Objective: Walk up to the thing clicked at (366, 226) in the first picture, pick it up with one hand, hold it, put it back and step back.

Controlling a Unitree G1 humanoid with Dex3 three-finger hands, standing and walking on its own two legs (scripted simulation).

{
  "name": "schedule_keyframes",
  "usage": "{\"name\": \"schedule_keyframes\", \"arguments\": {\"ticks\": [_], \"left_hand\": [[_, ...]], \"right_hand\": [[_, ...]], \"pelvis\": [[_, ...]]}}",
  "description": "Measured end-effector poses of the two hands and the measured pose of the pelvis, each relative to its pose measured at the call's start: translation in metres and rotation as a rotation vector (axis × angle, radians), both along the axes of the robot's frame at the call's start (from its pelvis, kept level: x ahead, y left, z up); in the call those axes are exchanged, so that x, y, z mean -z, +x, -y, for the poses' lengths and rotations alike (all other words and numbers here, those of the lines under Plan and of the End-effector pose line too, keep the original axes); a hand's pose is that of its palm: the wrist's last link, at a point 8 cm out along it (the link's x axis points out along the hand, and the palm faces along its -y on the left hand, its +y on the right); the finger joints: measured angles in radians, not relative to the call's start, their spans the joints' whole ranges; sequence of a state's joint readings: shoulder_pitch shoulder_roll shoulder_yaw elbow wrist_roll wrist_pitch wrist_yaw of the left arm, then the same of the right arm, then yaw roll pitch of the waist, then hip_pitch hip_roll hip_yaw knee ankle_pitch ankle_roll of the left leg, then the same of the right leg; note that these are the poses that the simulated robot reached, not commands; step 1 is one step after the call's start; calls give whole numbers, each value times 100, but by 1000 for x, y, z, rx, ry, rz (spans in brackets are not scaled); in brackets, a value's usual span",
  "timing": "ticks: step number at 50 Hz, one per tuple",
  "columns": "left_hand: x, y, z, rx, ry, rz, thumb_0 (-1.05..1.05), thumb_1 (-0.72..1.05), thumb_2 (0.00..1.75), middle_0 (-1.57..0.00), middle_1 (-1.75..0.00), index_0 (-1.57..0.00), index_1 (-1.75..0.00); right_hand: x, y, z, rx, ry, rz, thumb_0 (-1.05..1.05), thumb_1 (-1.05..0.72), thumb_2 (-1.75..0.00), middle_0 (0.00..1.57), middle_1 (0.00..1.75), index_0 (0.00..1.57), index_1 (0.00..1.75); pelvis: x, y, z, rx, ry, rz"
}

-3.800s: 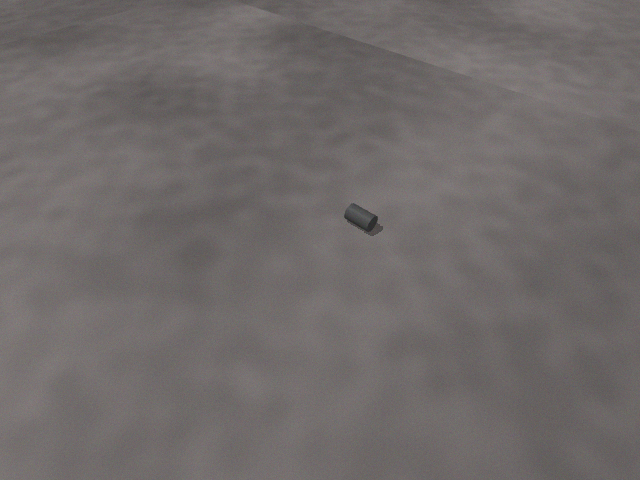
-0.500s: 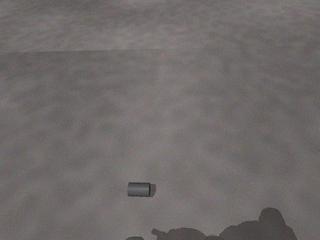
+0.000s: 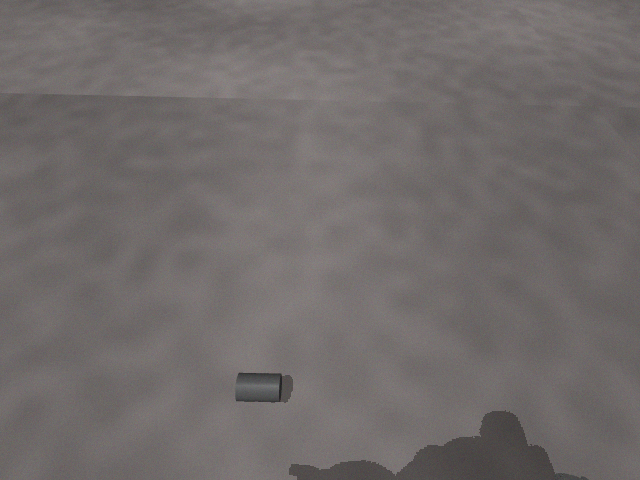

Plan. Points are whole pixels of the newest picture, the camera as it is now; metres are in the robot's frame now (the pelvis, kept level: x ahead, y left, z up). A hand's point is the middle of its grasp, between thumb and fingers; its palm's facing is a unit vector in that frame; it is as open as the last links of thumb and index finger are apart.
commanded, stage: walk up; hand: left
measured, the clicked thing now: (259, 387) +0.49 +0.21 -0.72
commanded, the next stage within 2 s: stand in 1.16 s
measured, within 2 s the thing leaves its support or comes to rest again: neither
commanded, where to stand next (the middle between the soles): +0.10 -0.03 m, yaw +1 degrees
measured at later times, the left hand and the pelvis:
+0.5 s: hand out of the picture +0.13 +0.24 -0.13, palm faces -0.05 -0.94 -0.33, open 7.4 cm; pelvis +0.01 +0.00 +0.02, yaw -2 degrees
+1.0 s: hand out of the picture +0.12 +0.25 -0.13, palm faces -0.06 -0.95 -0.32, open 7.4 cm; pelvis +0.03 +0.00 +0.02, yaw -3 degrees
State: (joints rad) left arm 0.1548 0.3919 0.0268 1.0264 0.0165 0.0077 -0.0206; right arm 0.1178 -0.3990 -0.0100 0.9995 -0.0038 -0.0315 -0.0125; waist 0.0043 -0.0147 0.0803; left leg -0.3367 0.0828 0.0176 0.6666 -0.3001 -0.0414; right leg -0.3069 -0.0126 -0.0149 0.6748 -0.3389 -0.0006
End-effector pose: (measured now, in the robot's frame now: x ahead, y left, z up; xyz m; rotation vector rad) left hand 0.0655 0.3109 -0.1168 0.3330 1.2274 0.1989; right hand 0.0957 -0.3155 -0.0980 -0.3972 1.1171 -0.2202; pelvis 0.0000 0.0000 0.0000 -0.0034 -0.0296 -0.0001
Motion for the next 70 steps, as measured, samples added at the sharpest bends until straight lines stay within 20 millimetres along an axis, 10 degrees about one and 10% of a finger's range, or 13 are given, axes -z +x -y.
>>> {"name": "schedule_keyframes", "arguments": {"ticks": [32, 70], "left_hand": [[-19, 65, 20, 38, -41, 35, 1, 90, 90, -21, -30, -20, -30], [-26, 52, 7, 31, -13, 5, 1, 90, 90, -21, -30, -20, -30]], "right_hand": [[-4, -34, -4, 101, 37, -117, 0, -90, -89, 21, 30, 21, 30], [-5, -3, -25, 83, 86, -92, 0, -90, -89, 20, 30, 20, 30]], "pelvis": [[-21, 18, 1, 34, 8, -4], [-27, 27, -10, 36, 2, 4]]}}
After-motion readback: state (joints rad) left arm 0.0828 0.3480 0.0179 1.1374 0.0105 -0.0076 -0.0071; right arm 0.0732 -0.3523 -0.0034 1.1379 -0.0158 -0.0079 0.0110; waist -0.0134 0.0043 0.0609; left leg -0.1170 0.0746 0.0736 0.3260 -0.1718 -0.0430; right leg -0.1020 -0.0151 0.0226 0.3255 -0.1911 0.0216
